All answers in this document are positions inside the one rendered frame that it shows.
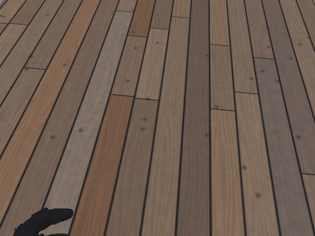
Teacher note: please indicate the robot left hand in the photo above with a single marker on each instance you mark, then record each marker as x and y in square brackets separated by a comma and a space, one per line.
[41, 220]

